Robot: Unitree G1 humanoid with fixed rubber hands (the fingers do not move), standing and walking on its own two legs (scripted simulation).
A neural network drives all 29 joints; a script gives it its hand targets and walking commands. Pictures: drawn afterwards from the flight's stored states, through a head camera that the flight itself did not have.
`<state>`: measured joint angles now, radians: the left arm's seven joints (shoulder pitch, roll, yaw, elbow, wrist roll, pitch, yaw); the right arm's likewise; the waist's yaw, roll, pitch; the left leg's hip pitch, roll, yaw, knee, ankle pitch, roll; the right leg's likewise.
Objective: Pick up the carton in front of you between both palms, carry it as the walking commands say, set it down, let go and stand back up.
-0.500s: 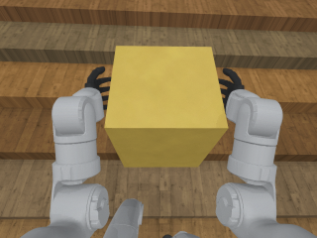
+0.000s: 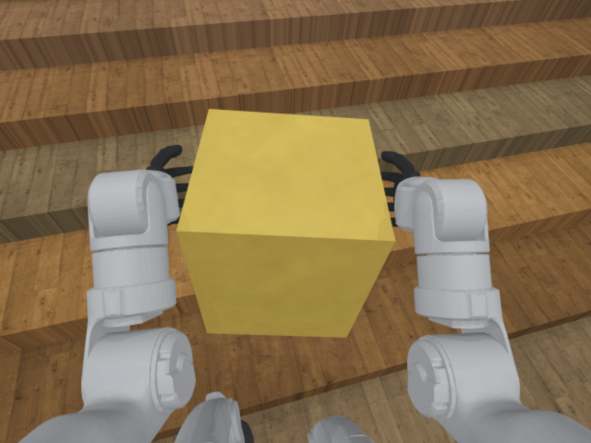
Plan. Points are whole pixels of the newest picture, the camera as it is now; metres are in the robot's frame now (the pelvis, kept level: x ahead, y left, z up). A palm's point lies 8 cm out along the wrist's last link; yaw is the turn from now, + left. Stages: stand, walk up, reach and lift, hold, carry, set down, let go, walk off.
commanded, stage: carry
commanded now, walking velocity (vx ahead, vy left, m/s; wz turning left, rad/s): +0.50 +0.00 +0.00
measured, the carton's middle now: (283, 232) +0.38 -0.02 +0.06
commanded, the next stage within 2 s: none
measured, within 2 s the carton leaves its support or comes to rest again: neither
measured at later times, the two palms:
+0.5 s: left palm out of the picture +0.69 +0.11 +0.26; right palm out of the picture +0.70 -0.19 +0.27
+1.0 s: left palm out of the picture +0.97 +0.15 +0.38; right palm out of the picture +0.98 -0.15 +0.37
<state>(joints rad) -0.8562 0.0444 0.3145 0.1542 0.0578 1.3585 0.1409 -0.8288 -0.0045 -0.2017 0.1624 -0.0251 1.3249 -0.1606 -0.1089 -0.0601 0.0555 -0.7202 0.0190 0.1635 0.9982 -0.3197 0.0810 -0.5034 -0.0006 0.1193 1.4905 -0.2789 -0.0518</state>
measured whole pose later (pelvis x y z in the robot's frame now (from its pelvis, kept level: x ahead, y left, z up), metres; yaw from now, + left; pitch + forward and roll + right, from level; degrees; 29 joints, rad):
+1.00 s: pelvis +0.60 +0.00 +0.19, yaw +0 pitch +5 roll +2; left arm -0.87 0.02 0.28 0.20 0.03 1.35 0.14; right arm -0.88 -0.01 -0.28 0.19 -0.10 1.36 -0.10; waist 0.02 -0.02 -0.09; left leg -0.84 0.05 0.16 1.08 -0.39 0.13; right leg -0.10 -0.13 -0.11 0.44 -0.30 -0.01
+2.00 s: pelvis +1.14 -0.01 +0.40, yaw +0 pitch +4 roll +0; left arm -0.84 -0.02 0.27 0.05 0.03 1.35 0.17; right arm -0.86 -0.02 -0.30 0.04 -0.09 1.38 -0.11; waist 0.08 0.04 -0.02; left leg -1.15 0.13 0.05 1.59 -0.43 0.09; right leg -0.19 -0.06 -0.12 0.43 -0.30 -0.02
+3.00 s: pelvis +1.69 -0.01 +0.60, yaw +1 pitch +4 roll -1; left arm -0.85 -0.03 0.27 -0.03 0.03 1.34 0.19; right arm -0.87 -0.02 -0.32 -0.05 -0.07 1.39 -0.11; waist 0.10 0.05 0.05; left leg -1.04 0.06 0.00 1.78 -0.48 0.10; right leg -0.40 -0.02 -0.16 0.59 -0.27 -0.07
